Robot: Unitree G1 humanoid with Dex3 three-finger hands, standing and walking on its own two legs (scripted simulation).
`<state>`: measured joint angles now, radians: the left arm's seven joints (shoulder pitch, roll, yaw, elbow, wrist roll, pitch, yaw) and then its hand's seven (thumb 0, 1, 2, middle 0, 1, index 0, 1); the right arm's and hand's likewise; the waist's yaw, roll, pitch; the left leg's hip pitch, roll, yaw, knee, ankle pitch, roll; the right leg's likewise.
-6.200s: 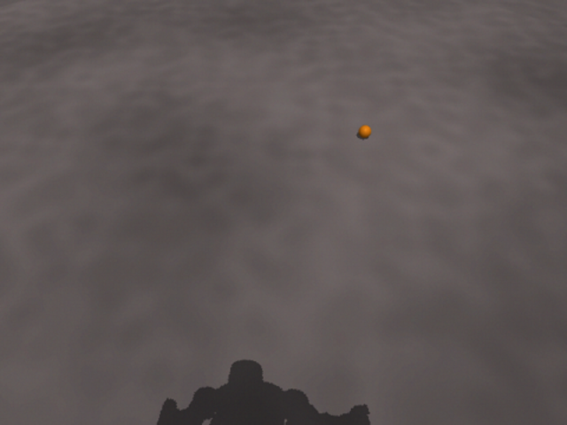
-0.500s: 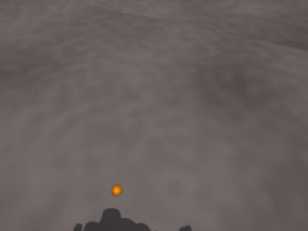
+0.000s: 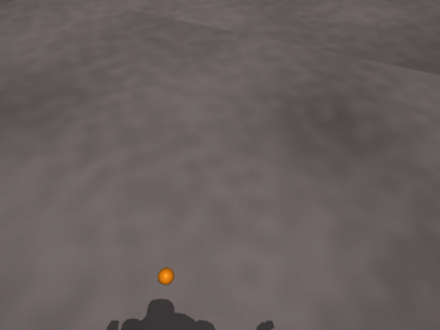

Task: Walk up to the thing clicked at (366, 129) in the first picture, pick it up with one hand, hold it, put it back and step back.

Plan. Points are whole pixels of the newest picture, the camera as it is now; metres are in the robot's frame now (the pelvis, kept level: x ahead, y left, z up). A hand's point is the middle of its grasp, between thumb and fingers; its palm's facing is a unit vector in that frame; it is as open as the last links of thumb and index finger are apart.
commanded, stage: stand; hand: left
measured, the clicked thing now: (166, 276) +0.44 +0.25 -0.75
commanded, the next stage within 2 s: none
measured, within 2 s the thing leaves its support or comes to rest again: neither
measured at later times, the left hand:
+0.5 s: hand out of the picture +0.07 +0.25 -0.16, palm faces -0.03 -0.94 -0.35, open 7.4 cm
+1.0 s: hand out of the picture +0.07 +0.25 -0.15, palm faces -0.03 -0.94 -0.35, open 7.4 cm
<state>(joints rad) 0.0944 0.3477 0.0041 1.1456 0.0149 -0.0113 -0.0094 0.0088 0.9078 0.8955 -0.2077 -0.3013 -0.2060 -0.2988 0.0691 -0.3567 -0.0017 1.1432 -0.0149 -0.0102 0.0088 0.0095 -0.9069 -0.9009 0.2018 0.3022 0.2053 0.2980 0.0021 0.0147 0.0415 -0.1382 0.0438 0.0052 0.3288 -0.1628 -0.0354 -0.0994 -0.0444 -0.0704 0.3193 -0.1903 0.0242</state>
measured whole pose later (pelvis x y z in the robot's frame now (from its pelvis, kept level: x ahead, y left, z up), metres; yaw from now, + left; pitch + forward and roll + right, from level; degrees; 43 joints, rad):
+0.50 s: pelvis +0.00 +0.00 +0.00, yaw +0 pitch -2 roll +0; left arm 0.11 0.35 0.00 1.14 0.02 -0.01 -0.01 0.01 0.91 0.90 -0.21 -0.30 -0.21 -0.30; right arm 0.10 -0.36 0.00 1.15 -0.02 -0.01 0.01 0.01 -0.91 -0.90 0.20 0.30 0.21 0.30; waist 0.00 0.01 0.04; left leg -0.13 0.05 0.00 0.32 -0.16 -0.04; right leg -0.10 -0.04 -0.07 0.32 -0.19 0.02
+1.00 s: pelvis +0.00 +0.00 +0.00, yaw +0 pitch -2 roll +0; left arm 0.12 0.35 0.00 1.13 0.02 -0.01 -0.01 0.01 0.91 0.90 -0.21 -0.30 -0.21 -0.30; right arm 0.10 -0.36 0.00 1.14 -0.02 -0.01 0.01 0.01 -0.91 -0.90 0.20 0.30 0.21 0.30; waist 0.00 0.01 0.04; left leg -0.13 0.05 0.00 0.32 -0.16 -0.04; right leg -0.09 -0.04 -0.07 0.32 -0.19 0.02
